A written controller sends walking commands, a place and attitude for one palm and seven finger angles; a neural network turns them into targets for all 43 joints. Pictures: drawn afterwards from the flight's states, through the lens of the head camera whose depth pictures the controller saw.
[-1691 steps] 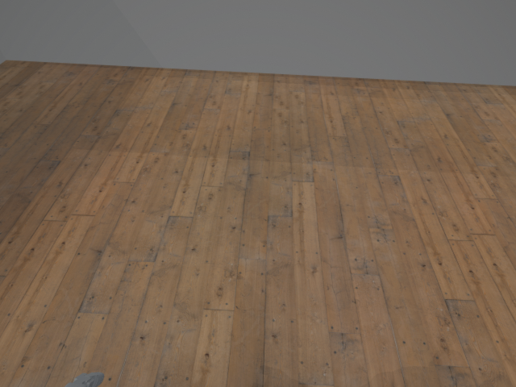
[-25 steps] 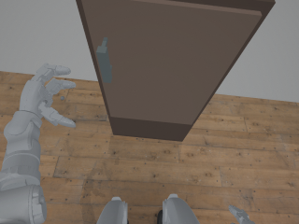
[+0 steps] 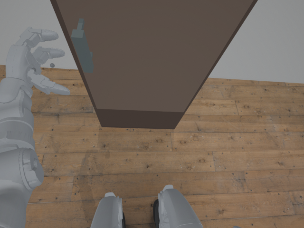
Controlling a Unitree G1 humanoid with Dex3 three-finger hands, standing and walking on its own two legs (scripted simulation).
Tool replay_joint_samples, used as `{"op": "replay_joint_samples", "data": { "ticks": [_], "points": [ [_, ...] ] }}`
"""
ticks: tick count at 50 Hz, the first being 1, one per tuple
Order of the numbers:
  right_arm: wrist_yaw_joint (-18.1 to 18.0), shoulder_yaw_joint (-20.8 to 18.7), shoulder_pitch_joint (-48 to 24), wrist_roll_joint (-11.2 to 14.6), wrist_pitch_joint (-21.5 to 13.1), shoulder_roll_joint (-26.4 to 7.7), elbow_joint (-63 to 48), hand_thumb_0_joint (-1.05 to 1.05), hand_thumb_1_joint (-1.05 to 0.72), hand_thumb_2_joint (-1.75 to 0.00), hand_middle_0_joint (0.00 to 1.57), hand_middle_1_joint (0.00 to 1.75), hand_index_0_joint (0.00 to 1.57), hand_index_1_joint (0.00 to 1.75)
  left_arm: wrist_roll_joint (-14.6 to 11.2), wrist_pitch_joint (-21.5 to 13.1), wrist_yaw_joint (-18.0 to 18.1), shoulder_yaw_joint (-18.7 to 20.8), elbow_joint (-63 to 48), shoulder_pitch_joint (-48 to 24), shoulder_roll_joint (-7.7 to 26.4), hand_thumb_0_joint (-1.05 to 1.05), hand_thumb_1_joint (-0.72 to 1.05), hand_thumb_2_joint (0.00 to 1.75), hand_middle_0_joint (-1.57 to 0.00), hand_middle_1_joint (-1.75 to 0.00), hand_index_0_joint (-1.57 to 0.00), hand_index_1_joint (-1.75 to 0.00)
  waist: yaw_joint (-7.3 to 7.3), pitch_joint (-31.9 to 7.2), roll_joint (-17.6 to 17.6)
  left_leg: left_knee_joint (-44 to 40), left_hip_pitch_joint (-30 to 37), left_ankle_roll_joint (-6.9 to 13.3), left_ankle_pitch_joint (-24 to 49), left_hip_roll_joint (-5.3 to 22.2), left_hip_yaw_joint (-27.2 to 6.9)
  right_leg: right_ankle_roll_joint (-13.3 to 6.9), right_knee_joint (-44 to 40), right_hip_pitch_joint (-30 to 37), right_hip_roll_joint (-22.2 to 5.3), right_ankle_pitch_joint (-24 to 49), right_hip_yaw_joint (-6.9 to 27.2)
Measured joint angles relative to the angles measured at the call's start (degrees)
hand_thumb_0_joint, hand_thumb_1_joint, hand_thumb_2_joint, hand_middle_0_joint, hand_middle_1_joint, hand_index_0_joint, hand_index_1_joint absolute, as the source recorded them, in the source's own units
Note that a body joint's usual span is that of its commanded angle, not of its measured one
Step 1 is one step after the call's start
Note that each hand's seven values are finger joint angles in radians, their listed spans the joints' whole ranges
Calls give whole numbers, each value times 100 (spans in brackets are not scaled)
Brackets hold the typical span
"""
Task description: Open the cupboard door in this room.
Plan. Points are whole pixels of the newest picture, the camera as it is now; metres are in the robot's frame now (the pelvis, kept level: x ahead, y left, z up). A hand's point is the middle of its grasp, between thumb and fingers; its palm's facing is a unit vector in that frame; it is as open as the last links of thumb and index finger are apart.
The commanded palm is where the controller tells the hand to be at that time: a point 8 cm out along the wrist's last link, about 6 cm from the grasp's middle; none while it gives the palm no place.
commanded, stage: move the hooked fingers beside the handle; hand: left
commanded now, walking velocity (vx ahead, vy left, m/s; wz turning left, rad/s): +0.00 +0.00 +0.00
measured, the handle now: (85, 47) +0.56 +0.14 +0.06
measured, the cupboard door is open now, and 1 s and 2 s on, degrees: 0 0 0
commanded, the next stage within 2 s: slide the fingers in behind the handle in 0.92 s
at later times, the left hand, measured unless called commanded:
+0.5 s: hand (53, 60) +0.52 +0.21 +0.06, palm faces -0.09 -1.00 -0.02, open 14.0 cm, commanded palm +0.51 +0.24 +0.06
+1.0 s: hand (52, 61) +0.52 +0.21 +0.05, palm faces -0.08 -1.00 -0.02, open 14.0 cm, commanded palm +0.51 +0.25 +0.06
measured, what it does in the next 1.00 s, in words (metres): stands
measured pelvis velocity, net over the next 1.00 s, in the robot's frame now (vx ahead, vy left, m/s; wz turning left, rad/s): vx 0.01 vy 0.01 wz -0.01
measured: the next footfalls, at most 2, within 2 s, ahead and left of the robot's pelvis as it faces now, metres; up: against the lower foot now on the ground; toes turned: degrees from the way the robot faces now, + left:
none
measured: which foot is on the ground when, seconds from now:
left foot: down 0.00-1.00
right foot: down 0.00-1.00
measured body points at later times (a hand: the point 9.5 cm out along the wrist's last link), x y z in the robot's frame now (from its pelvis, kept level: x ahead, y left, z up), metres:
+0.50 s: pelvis +0.01 +0.01 +0.00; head +0.17 +0.04 +0.42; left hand +0.52 +0.26 +0.06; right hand +0.01 -0.25 -0.10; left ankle +0.01 +0.10 -0.63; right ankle +0.04 -0.12 -0.63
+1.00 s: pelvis +0.01 +0.01 +0.00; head +0.17 +0.05 +0.42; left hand +0.52 +0.27 +0.06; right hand +0.03 -0.26 -0.10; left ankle +0.01 +0.10 -0.63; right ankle +0.04 -0.12 -0.63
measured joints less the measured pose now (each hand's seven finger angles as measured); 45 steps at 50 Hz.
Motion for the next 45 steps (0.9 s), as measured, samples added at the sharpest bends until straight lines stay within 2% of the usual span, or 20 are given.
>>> {"op": "replay_joint_samples", "data": {
  "ticks": [7,11,20,27,45],
  "points": [
    [32,72,90,-55,76,10,-15,1,-90,-90,20,30,20,30,167,75,72,133,289,-451,257,-1,-50,30,-30,-120,-30,-120,-166,25,22,91,-214,17,-21,30,-15,13,33,-191,29,15,-12],
    [69,68,167,-77,151,22,-45,1,-90,-90,20,30,20,30,199,89,60,168,288,-517,347,-1,-50,30,-30,-120,-30,-120,-208,24,36,107,-274,30,-36,46,1,27,22,-249,47,25,4],
    [141,41,259,-81,295,66,-48,1,-90,-90,20,30,20,30,142,73,102,185,-36,-156,120,-1,-50,30,-30,-120,-30,-120,-132,27,33,-11,-146,69,-42,44,47,75,-118,-123,52,45,53],
    [146,30,162,-81,304,88,-18,1,-90,-90,20,30,20,30,141,13,214,-22,24,-151,-31,-1,-50,30,-30,-120,-30,-120,-77,-5,24,-67,-24,79,-49,8,1,90,-200,38,22,28,11],
    [135,43,-33,-66,352,88,-118,1,-90,-90,20,30,20,30,129,-77,234,-48,71,-121,-77,-1,-50,30,-30,-120,-30,-120,-48,-2,-5,-4,-19,76,-76,0,-14,85,-129,43,16,-8,0]
  ]
}}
